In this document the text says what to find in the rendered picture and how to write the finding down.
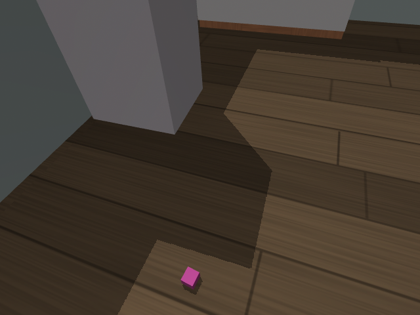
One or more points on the small box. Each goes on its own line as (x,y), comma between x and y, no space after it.
(190,277)

